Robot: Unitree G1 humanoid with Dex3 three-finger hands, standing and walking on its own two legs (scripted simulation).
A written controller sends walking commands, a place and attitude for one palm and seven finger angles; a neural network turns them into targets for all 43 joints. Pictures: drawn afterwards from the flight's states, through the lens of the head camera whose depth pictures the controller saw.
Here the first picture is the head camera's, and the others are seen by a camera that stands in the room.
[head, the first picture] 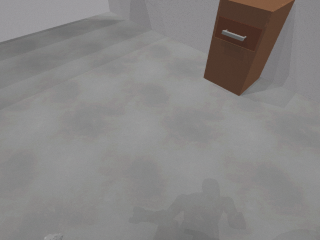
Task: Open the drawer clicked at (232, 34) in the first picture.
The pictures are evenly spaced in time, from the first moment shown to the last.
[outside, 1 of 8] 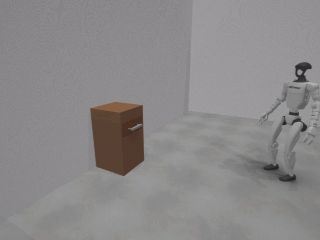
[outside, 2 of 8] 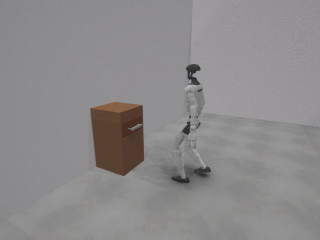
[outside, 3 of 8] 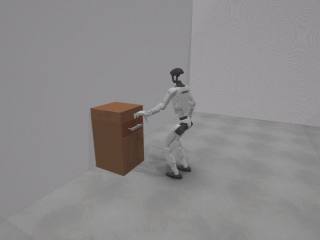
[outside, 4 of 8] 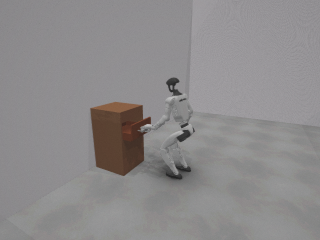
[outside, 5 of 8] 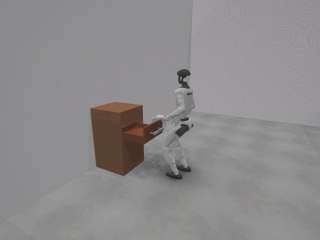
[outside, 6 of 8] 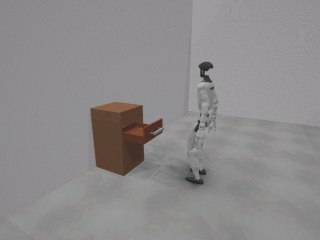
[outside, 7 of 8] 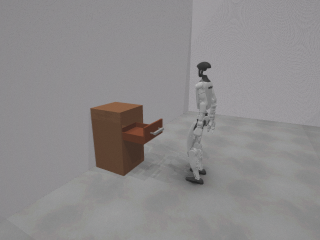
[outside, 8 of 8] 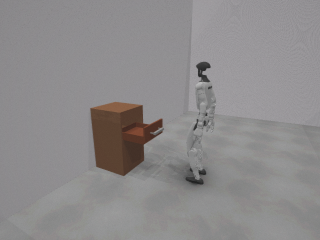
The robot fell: no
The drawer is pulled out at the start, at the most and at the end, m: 0.00 0.30 0.30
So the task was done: yes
